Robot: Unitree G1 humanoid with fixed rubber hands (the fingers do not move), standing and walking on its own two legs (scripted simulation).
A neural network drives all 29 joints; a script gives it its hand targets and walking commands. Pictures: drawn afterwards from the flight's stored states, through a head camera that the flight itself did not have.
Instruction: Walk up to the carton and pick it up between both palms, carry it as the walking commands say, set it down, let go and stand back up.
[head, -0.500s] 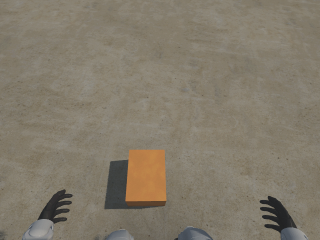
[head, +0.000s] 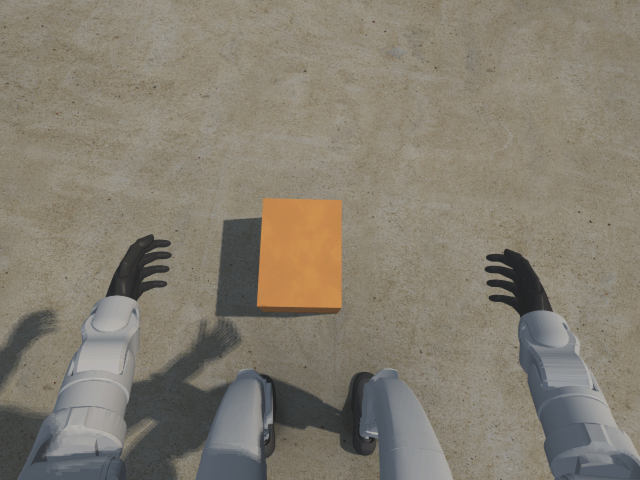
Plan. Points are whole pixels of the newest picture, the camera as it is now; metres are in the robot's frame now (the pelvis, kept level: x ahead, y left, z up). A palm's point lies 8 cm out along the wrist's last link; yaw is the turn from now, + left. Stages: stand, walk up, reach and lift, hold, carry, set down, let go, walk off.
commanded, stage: reach and lift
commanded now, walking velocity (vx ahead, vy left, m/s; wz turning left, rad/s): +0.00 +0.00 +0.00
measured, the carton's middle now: (301, 257) +0.50 +0.06 -0.64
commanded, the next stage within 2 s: none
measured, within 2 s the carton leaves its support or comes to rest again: neither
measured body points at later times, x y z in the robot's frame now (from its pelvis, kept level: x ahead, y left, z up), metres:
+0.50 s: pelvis -0.01 +0.00 -0.03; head +0.29 +0.02 +0.30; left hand +0.44 +0.26 -0.16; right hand +0.45 -0.19 -0.16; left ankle +0.04 +0.15 -0.68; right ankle +0.05 -0.12 -0.68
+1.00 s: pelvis -0.04 +0.00 -0.08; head +0.29 +0.03 +0.21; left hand +0.47 +0.24 -0.23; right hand +0.48 -0.17 -0.23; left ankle +0.04 +0.15 -0.68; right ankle +0.05 -0.13 -0.68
